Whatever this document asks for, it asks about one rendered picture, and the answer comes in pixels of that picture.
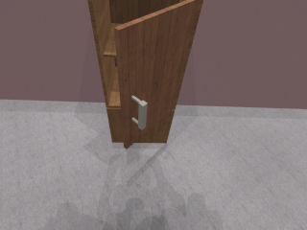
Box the cupboard door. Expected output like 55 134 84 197
114 0 200 149

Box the handle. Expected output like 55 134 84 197
131 95 148 130

